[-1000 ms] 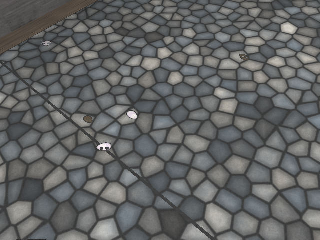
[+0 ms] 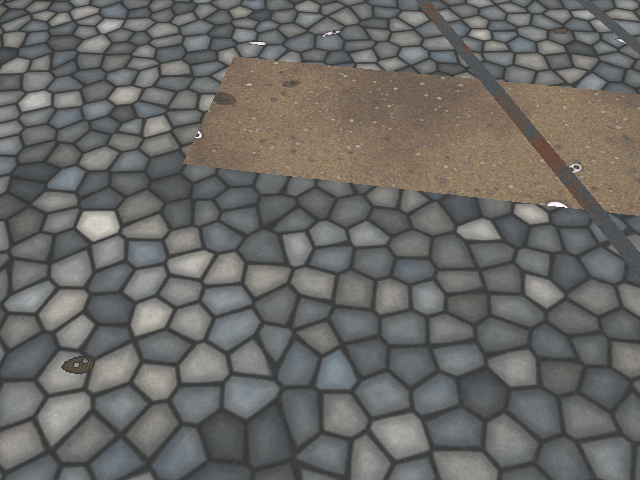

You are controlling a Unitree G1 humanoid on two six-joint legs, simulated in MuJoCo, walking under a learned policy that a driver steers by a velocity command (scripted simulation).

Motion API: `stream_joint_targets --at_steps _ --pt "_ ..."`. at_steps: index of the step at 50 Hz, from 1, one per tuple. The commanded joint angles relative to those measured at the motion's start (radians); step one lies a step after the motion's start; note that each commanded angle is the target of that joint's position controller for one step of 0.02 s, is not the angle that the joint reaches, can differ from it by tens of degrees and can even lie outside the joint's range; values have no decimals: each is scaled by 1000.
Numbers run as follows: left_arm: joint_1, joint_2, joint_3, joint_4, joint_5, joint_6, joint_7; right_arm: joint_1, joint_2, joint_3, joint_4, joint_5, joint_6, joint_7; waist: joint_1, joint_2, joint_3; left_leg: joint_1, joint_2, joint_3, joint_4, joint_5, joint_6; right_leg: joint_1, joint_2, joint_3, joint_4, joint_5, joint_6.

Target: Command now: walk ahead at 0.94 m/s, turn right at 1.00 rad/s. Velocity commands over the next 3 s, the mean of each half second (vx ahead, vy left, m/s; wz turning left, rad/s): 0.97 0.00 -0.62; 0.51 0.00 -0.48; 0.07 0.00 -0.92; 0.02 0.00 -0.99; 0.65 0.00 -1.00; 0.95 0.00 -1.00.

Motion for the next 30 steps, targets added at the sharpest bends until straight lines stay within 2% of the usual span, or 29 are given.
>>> stream_joint_targets --at_steps 1,2,3,4,5,6,7,8,9,10,11,12,13,14,15,16,18,19,21,22,23,25,26,27,28,29,30 --pt "-182 13 -6 -109 -1 -27 -30 -46 -117 -14 -49 0 -13 -6 4 82 165 -53 240 -62 -155 441 41 -72 7 -73 -161 58 -26" --pt "-212 2 -11 -118 -2 -32 -42 -37 -134 -15 -39 2 -7 -9 3 80 172 -31 243 -29 -144 561 27 -42 21 -111 -229 51 -44" --pt "-217 0 -12 -122 -4 -37 -51 -58 -160 -17 -39 0 -1 -13 26 90 160 -41 234 22 -113 800 9 57 53 -162 -307 39 -68" --pt "-219 15 -6 -123 -4 -39 -55 -52 -192 -22 -37 -2 4 -21 44 123 124 -36 233 53 -61 1116 2 170 106 -224 -340 18 -85" --pt "-190 37 6 -120 -7 -37 -57 -41 -227 -30 -34 2 12 -32 82 172 80 -10 251 63 22 1394 6 259 150 -256 -342 -25 -97" --pt "-89 71 25 -101 -12 -30 -55 -64 -258 -38 -39 5 23 -42 157 219 22 -1 278 64 157 1591 15 375 179 -258 -338 -89 -117" --pt "83 126 54 -61 -11 -20 -49 -101 -272 -43 -53 9 27 -42 255 235 -61 -74 300 44 354 1669 40 602 195 -226 -354 -135 -156" --pt "357 193 95 18 -5 -12 -32 -169 -252 -37 -78 16 19 -36 392 181 -160 -271 267 29 655 1502 53 983 177 -127 -514 -34 -217" --pt "421 198 88 85 -7 -4 -7 -162 -107 4 -87 4 -5 -23 339 -61 -129 -598 107 -7 1046 207 45 1222 60 82 -526 -75 -242" --pt "324 244 77 22 21 -32 -5 -25 -10 48 -172 41 -53 -4 166 -276 -348 -901 -4 -208 1330 -181 42 1445 -164 676 -679 -387 -453" --pt "364 158 68 37 32 -46 -3 -161 -128 27 -178 68 -89 2 268 -79 -348 -962 39 -314 1273 -33 73 1364 -186 786 -889 -599 -409" --pt "335 146 59 52 42 -64 -4 -242 -138 22 -208 98 -96 0 228 23 -162 -981 68 -298 1204 24 82 1184 -181 720 -950 -585 -370" --pt "238 120 47 49 44 -79 -8 -252 -116 26 -196 82 -91 -6 157 149 -62 -920 118 -301 1119 78 75 989 -153 625 -962 -495 -335" --pt "164 78 31 43 54 -87 -8 -210 -103 25 -174 63 -72 -4 100 126 -23 -853 151 -306 1064 110 59 855 -104 520 -961 -427 -317" --pt "117 48 19 40 61 -88 -5 -163 -101 22 -152 55 -48 5 54 82 19 -800 183 -303 1031 138 44 737 -57 419 -976 -385 -298" --pt "102 29 14 49 52 -88 -2 -155 -96 20 -144 46 -29 8 38 57 48 -779 203 -284 994 149 26 653 -28 344 -988 -336 -283" --pt "127 31 10 75 39 -96 8 -223 -63 31 -171 23 -11 11 50 40 100 -791 215 -237 895 223 -16 537 19 221 -1013 -209 -264" --pt "145 40 11 85 42 -100 16 -291 -49 38 -198 13 -12 12 73 27 124 -799 207 -213 807 299 -32 501 41 170 -1028 -139 -257" --pt "180 36 7 104 45 -104 31 -407 -25 50 -226 7 -28 20 124 39 135 -733 175 -174 581 518 -44 463 84 90 -1029 -67 -230" --pt "217 42 8 119 38 -108 34 -458 -7 57 -232 10 -38 27 154 51 128 -660 147 -149 478 626 -39 452 82 78 -1055 -75 -221" --pt "256 57 10 137 30 -111 34 -502 -2 58 -241 19 -45 33 181 54 130 -618 122 -139 393 690 -34 477 63 84 -1084 -82 -219" --pt "305 75 13 172 16 -108 30 -571 -22 49 -268 42 -50 43 207 27 140 -650 97 -151 257 700 -14 640 18 97 -1085 -41 -208" --pt "321 75 13 189 14 -100 30 -598 -34 44 -282 48 -52 50 210 14 145 -691 88 -155 205 674 2 744 -5 96 -1066 19 -199" --pt "332 77 13 205 17 -90 33 -609 -47 38 -291 50 -54 58 202 -3 140 -719 75 -153 171 640 20 841 -31 98 -1037 119 -187" --pt "330 87 15 214 26 -80 37 -585 -68 27 -291 47 -55 62 175 -25 107 -704 49 -142 164 588 38 930 -53 101 -985 298 -171" --pt "330 106 19 223 42 -68 41 -525 -95 14 -281 40 -53 60 135 -59 48 -653 4 -119 180 522 57 1011 -61 102 -887 550 -148" --pt "324 131 24 230 66 -53 43 -405 -134 -6 -257 42 -47 53 65 -99 -47 -542 -38 -99 218 456 84 1066 -60 100 -724 805 -125"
